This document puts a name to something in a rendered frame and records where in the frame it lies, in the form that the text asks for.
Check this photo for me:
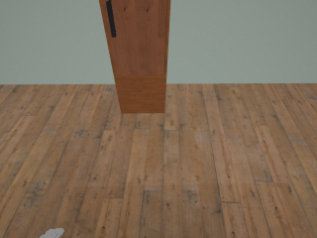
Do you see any cupboard door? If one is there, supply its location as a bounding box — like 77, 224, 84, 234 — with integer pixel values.
102, 0, 167, 75

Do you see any handle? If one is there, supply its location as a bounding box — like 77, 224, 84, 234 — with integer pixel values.
106, 0, 117, 38

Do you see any robot left hand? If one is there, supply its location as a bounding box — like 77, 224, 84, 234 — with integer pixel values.
40, 228, 64, 238

